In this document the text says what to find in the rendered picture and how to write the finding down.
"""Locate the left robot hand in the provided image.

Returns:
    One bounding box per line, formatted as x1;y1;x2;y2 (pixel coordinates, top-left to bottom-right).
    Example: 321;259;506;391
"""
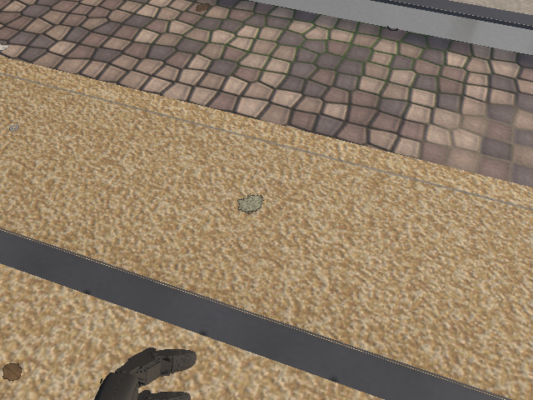
94;347;197;400

